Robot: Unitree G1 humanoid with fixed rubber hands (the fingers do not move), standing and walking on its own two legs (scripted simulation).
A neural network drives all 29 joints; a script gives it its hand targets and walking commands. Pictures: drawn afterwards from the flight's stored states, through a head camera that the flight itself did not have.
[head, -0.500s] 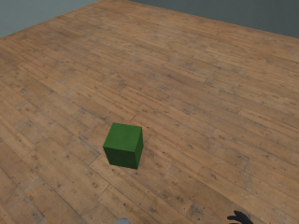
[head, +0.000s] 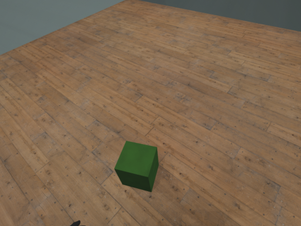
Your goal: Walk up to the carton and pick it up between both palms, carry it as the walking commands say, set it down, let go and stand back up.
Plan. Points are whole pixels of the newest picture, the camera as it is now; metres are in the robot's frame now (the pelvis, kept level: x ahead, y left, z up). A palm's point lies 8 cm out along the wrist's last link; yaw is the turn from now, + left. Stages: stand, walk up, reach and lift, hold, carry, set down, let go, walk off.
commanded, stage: walk up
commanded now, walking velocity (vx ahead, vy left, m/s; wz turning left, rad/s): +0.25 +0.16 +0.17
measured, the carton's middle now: (138, 166) +0.61 +0.11 -0.64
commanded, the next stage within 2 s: none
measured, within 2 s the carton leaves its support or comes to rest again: neither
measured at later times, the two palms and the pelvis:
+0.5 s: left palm out of the picture +0.12 +0.33 -0.13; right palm (209, 203) +0.21 -0.15 -0.12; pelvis +0.06 +0.07 -0.01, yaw +4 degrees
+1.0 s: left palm out of the picture +0.06 +0.34 -0.12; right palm (206, 217) +0.17 -0.13 -0.12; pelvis +0.05 +0.08 +0.00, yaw +7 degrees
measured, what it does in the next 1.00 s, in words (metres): steps on the spot: left foot, then right foot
